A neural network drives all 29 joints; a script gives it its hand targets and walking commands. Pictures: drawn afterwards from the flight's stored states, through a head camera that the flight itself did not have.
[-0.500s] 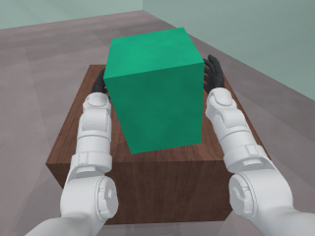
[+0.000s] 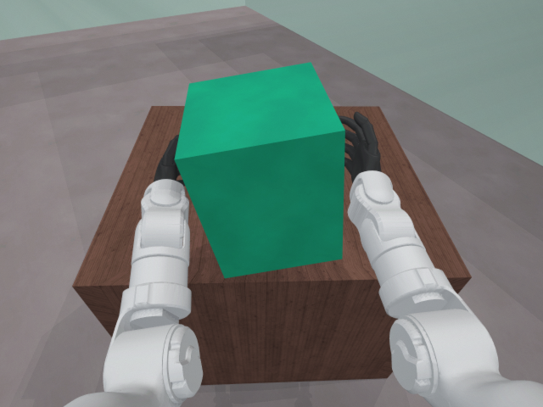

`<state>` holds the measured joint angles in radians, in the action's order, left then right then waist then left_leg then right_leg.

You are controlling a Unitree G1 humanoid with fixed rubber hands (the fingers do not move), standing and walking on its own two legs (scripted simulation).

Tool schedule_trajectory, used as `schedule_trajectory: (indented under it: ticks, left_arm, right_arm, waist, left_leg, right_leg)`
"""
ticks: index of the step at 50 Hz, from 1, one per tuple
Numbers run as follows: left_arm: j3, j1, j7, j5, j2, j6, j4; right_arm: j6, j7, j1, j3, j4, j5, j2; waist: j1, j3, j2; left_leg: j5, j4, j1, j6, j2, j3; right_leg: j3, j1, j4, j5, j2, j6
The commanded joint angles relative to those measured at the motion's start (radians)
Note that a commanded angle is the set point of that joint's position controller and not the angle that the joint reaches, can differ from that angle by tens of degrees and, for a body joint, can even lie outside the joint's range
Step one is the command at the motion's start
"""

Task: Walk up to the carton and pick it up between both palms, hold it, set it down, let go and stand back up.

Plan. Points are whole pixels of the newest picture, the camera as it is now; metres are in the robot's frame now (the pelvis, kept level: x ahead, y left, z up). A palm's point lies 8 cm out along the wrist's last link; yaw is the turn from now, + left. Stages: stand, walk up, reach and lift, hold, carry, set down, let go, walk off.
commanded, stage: set down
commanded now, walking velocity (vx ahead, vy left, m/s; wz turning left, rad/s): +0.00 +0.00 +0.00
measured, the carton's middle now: (266, 172) +0.43 +0.04 +0.13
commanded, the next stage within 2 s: none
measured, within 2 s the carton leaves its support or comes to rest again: neither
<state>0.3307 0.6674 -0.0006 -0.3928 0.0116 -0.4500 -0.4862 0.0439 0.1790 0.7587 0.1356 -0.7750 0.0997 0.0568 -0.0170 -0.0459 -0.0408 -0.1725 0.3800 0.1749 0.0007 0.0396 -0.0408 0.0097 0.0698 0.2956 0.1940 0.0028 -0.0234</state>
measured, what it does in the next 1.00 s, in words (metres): stands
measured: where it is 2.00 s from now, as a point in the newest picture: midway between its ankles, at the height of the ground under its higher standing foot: outside the picture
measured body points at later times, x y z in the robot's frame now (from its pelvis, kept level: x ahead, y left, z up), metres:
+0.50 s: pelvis +0.01 +0.00 +0.00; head -0.01 +0.02 +0.45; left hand +0.40 +0.19 +0.11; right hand +0.42 -0.10 +0.15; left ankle +0.02 +0.12 -0.75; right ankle -0.02 -0.13 -0.75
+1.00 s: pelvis +0.02 +0.00 +0.00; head +0.03 +0.02 +0.45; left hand +0.42 +0.20 +0.08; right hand +0.44 -0.09 +0.12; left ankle +0.02 +0.12 -0.75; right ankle -0.02 -0.13 -0.75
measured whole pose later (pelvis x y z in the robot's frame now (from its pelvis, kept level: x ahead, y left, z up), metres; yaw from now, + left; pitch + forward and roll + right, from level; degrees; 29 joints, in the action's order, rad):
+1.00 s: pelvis +0.02 +0.00 +0.00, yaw +0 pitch +0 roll -1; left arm 0.45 0.67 0.00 -0.39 0.01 -0.17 -0.75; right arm -0.07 0.15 0.74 0.20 -0.86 -0.06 0.09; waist 0.01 0.00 -0.04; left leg -0.20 0.38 0.18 0.00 0.04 -0.04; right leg 0.01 0.07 0.29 0.22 0.00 -0.02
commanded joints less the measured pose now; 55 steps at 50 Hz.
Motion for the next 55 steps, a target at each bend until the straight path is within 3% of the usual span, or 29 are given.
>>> schedule_trajectory:
  ticks: [1,3,6,7,8,9,10,12,13,14,15,20,21,23,25,28,31,32,33,34,35,36,39,41,44,48,49,52,55]
  left_arm:
    - [-0.259,0.749,-0.158,0.115,-0.506,0.17,0.131]
    - [-0.195,0.71,-0.164,0.077,-0.472,0.169,0.05]
    - [-0.191,0.751,-0.162,0.094,-0.492,0.197,0.09]
    - [-0.22,0.787,-0.156,0.104,-0.511,0.209,0.1]
    - [-0.22,0.777,-0.151,0.103,-0.51,0.21,0.064]
    - [-0.18,0.756,-0.153,0.093,-0.498,0.218,0.04]
    - [-0.206,0.79,-0.152,0.098,-0.518,0.221,0.055]
    - [-0.19,0.793,-0.149,0.108,-0.503,0.24,0.035]
    - [-0.202,0.838,-0.145,0.109,-0.514,0.254,0.052]
    - [-0.173,0.821,-0.143,0.094,-0.491,0.266,0.023]
    - [-0.166,0.813,-0.144,0.097,-0.499,0.266,0.015]
    - [-0.181,0.834,-0.13,0.114,-0.509,0.309,-0.018]
    - [-0.149,0.826,-0.135,0.108,-0.484,0.318,-0.024]
    - [-0.161,0.846,-0.13,0.106,-0.51,0.332,-0.01]
    - [-0.126,0.829,-0.134,0.09,-0.49,0.327,-0.07]
    - [-0.157,0.828,-0.126,0.097,-0.51,0.34,-0.039]
    - [-0.108,0.777,-0.142,0.085,-0.467,0.355,-0.104]
    - [-0.139,0.815,-0.14,0.11,-0.5,0.368,-0.052]
    - [-0.143,0.821,-0.131,0.105,-0.507,0.377,-0.04]
    - [-0.158,0.857,-0.126,0.104,-0.516,0.388,-0.019]
    - [-0.169,0.819,-0.126,0.102,-0.525,0.391,-0.062]
    - [-0.134,0.782,-0.129,0.088,-0.507,0.395,-0.088]
    - [-0.102,0.801,-0.137,0.075,-0.486,0.392,-0.11]
    - [-0.071,0.75,-0.144,0.067,-0.463,0.394,-0.144]
    - [-0.111,0.802,-0.138,0.09,-0.484,0.417,-0.122]
    - [-0.127,0.811,-0.122,0.081,-0.505,0.439,-0.106]
    - [-0.108,0.794,-0.12,0.073,-0.499,0.435,-0.128]
    - [-0.068,0.748,-0.13,0.064,-0.488,0.439,-0.172]
    - [-0.067,0.783,-0.121,0.061,-0.493,0.456,-0.164]
  right_arm:
    - [-0.07,-0.17,0.672,-0.291,0.095,-0.121,0.521]
    - [-0.056,-0.174,0.629,-0.26,0.046,-0.143,0.514]
    - [-0.068,-0.185,0.627,-0.244,0.017,-0.155,0.536]
    - [-0.073,-0.188,0.631,-0.223,0.004,-0.172,0.529]
    - [-0.077,-0.192,0.64,-0.196,-0.01,-0.174,0.512]
    - [-0.08,-0.197,0.623,-0.205,-0.004,-0.181,0.523]
    - [-0.087,-0.198,0.646,-0.206,-0.002,-0.174,0.526]
    - [-0.098,-0.199,0.655,-0.209,0.023,-0.182,0.536]
    - [-0.103,-0.2,0.656,-0.201,0.002,-0.192,0.551]
    - [-0.093,-0.203,0.612,-0.189,-0.06,-0.197,0.555]
    - [-0.104,-0.202,0.644,-0.21,-0.007,-0.198,0.561]
    - [-0.123,-0.208,0.658,-0.184,-0.009,-0.21,0.566]
    - [-0.123,-0.208,0.639,-0.191,-0.022,-0.214,0.583]
    - [-0.121,-0.208,0.638,-0.182,-0.045,-0.223,0.591]
    - [-0.11,-0.211,0.609,-0.137,-0.095,-0.249,0.571]
    - [-0.125,-0.218,0.586,-0.128,-0.102,-0.248,0.564]
    - [-0.132,-0.205,0.592,-0.17,-0.061,-0.256,0.593]
    - [-0.145,-0.202,0.586,-0.173,-0.053,-0.259,0.611]
    - [-0.15,-0.204,0.614,-0.186,-0.043,-0.252,0.613]
    - [-0.151,-0.206,0.594,-0.188,-0.068,-0.255,0.628]
    - [-0.16,-0.204,0.599,-0.184,-0.056,-0.257,0.611]
    - [-0.161,-0.204,0.593,-0.192,-0.054,-0.259,0.615]
    - [-0.147,-0.205,0.561,-0.152,-0.093,-0.288,0.604]
    - [-0.145,-0.205,0.53,-0.148,-0.109,-0.292,0.613]
    - [-0.157,-0.204,0.544,-0.139,-0.104,-0.297,0.622]
    - [-0.167,-0.209,0.519,-0.133,-0.137,-0.307,0.633]
    - [-0.164,-0.214,0.529,-0.126,-0.155,-0.307,0.616]
    - [-0.168,-0.214,0.528,-0.131,-0.126,-0.316,0.633]
    - [-0.175,-0.221,0.532,-0.102,-0.141,-0.345,0.627]
  waist:
    - [0.078,-0.37,0.053]
    - [0.085,-0.287,0.049]
    - [0.102,-0.304,0.033]
    - [0.077,-0.333,0.065]
    - [0.079,-0.311,0.072]
    - [0.107,-0.313,0.045]
    - [0.09,-0.324,0.07]
    - [0.107,-0.35,0.049]
    - [0.097,-0.384,0.07]
    - [0.102,-0.32,0.058]
    - [0.126,-0.357,0.058]
    - [0.129,-0.39,0.065]
    - [0.141,-0.38,0.032]
    - [0.132,-0.382,0.061]
    - [0.125,-0.311,0.055]
    - [0.118,-0.336,0.091]
    - [0.146,-0.344,0.031]
    - [0.128,-0.397,0.044]
    - [0.152,-0.439,0.059]
    - [0.142,-0.46,0.085]
    - [0.133,-0.444,0.082]
    - [0.158,-0.421,0.047]
    - [0.136,-0.358,0.061]
    - [0.156,-0.342,0.038]
    - [0.13,-0.371,0.064]
    - [0.133,-0.415,0.103]
    - [0.155,-0.383,0.107]
    - [0.16,-0.361,0.053]
    - [0.169,-0.388,0.086]
  left_leg:
    - [0.433,-0.041,-0.354,-0.033,-0.06,-0.06]
    - [0.395,-0.048,-0.318,-0.021,-0.065,-0.069]
    - [0.348,-0.074,-0.295,-0.016,-0.06,-0.079]
    - [0.36,-0.065,-0.312,-0.028,-0.054,-0.071]
    - [0.356,-0.066,-0.331,-0.032,-0.047,-0.071]
    - [0.324,-0.073,-0.316,-0.022,-0.048,-0.078]
    - [0.362,-0.064,-0.321,-0.032,-0.046,-0.073]
    - [0.35,-0.059,-0.308,-0.018,-0.049,-0.084]
    - [0.362,-0.061,-0.326,-0.025,-0.05,-0.085]
    - [0.354,-0.066,-0.31,-0.017,-0.049,-0.088]
    - [0.37,-0.057,-0.297,-0.018,-0.049,-0.09]
    - [0.388,-0.053,-0.285,-0.024,-0.04,-0.096]
    - [0.371,-0.057,-0.268,-0.011,-0.049,-0.107]
    - [0.402,-0.047,-0.271,-0.02,-0.045,-0.103]
    - [0.332,-0.07,-0.258,-0.013,-0.04,-0.103]
    - [0.441,-0.048,-0.298,-0.039,-0.027,-0.096]
    - [0.425,-0.043,-0.225,-0.01,-0.049,-0.115]
    - [0.453,-0.033,-0.215,-0.019,-0.049,-0.107]
    - [0.491,-0.032,-0.232,-0.024,-0.04,-0.108]
    - [0.535,-0.021,-0.251,-0.034,-0.037,-0.105]
    - [0.532,-0.019,-0.246,-0.034,-0.042,-0.099]
    - [0.512,-0.025,-0.231,-0.022,-0.045,-0.109]
    - [0.439,-0.05,-0.162,-0.017,-0.042,-0.112]
    - [0.444,-0.052,-0.169,-0.007,-0.041,-0.117]
    - [0.486,-0.036,-0.179,-0.019,-0.039,-0.118]
    - [0.553,-0.021,-0.193,-0.034,-0.032,-0.109]
    - [0.558,-0.024,-0.197,-0.034,-0.025,-0.112]
    - [0.498,-0.034,-0.131,-0.016,-0.032,-0.123]
    - [0.534,-0.029,-0.169,-0.018,-0.021,-0.115]
  right_leg:
    - [-0.116,-0.121,-0.031,-0.217,0.033,-0.033]
    - [-0.103,-0.112,-0.037,-0.205,0.026,-0.036]
    - [-0.104,-0.129,-0.031,-0.173,0.029,-0.035]
    - [-0.112,-0.103,-0.028,-0.169,0.03,-0.028]
    - [-0.116,-0.065,-0.037,-0.138,0.033,-0.023]
    - [-0.103,-0.084,-0.044,-0.107,0.028,-0.025]
    - [-0.112,-0.074,-0.036,-0.133,0.032,-0.022]
    - [-0.096,-0.083,-0.037,-0.154,0.024,-0.027]
    - [-0.105,-0.082,-0.033,-0.167,0.027,-0.027]
    - [-0.101,-0.065,-0.038,-0.144,0.025,-0.031]
    - [-0.096,-0.085,-0.028,-0.157,0.024,-0.028]
    - [-0.093,-0.055,-0.031,-0.16,0.026,-0.024]
    - [-0.084,-0.091,-0.026,-0.196,0.019,-0.038]
    - [-0.087,-0.067,-0.017,-0.208,0.022,-0.035]
    - [-0.087,-0.052,-0.031,-0.139,0.022,-0.034]
    - [-0.1,-0.034,-0.026,-0.173,0.032,-0.02]
    - [-0.073,-0.105,-0.008,-0.298,0.013,-0.041]
    - [-0.071,-0.126,0.011,-0.345,0.014,-0.04]
    - [-0.079,-0.106,0.015,-0.333,0.02,-0.037]
    - [-0.084,-0.084,0.017,-0.35,0.022,-0.033]
    - [-0.086,-0.068,0.008,-0.34,0.023,-0.033]
    - [-0.077,-0.084,0.009,-0.359,0.019,-0.041]
    - [-0.073,-0.119,0.022,-0.355,0.014,-0.043]
    - [-0.069,-0.108,0.013,-0.349,0.013,-0.044]
    - [-0.072,-0.095,0.023,-0.384,0.016,-0.046]
    - [-0.084,-0.045,0.025,-0.379,0.022,-0.032]
    - [-0.083,-0.034,0.024,-0.351,0.025,-0.027]
    - [-0.068,-0.099,0.032,-0.406,0.015,-0.037]
    - [-0.078,-0.008,0.028,-0.344,0.018,-0.036]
